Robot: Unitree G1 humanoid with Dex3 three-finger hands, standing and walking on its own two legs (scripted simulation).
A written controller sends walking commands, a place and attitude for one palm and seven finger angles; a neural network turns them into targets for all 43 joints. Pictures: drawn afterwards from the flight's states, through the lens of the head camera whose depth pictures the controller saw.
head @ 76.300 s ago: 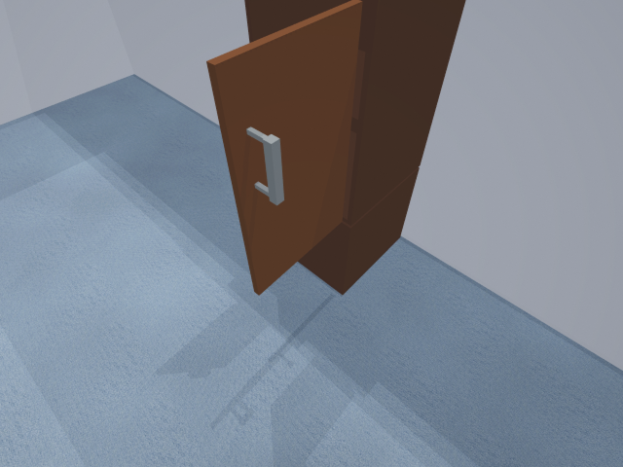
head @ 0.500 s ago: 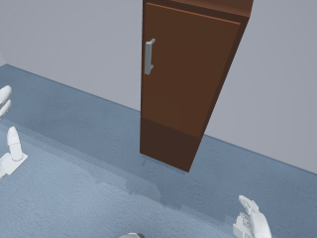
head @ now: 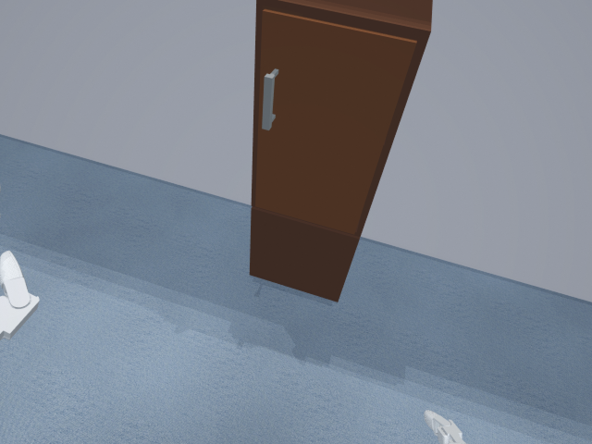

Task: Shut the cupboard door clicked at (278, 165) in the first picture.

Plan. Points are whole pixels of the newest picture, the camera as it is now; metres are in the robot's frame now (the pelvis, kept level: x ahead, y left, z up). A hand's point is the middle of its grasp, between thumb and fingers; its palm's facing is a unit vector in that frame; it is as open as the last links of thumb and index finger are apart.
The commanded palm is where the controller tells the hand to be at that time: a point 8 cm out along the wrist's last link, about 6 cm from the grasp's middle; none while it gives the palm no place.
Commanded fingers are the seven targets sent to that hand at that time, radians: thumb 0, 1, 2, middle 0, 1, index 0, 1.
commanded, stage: stop stepping back and stand still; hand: left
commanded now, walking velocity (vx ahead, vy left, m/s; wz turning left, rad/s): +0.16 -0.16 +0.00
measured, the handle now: (270, 99) +0.88 +0.09 +0.06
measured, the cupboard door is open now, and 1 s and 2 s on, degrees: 0 0 0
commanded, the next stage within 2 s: let the arm hang, fingers relaxed in 0.60 s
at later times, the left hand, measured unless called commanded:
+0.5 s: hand (87, 293) +0.22 +0.23 +0.16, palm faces +0.41 -0.80 -0.43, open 7.4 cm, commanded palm +0.17 +0.27 +0.17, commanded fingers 0.00 0.90 0.90 -0.20 -0.30 -0.20 -0.30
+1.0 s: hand out of the picture +0.06 +0.15 -0.17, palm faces -0.02 -0.98 -0.18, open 7.2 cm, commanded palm none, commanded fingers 0.00 0.90 0.90 -0.20 -0.30 -0.20 -0.30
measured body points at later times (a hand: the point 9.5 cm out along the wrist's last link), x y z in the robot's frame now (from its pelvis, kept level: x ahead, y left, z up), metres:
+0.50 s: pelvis +0.01 -0.03 -0.01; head -0.01 -0.02 +0.44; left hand +0.20 +0.27 +0.18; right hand +0.15 -0.28 -0.10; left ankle +0.04 +0.09 -0.74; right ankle -0.05 -0.09 -0.74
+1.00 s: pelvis -0.01 -0.02 -0.01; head +0.00 -0.01 +0.44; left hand +0.06 +0.21 -0.16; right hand +0.06 -0.27 -0.15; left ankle +0.04 +0.09 -0.74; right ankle -0.05 -0.09 -0.74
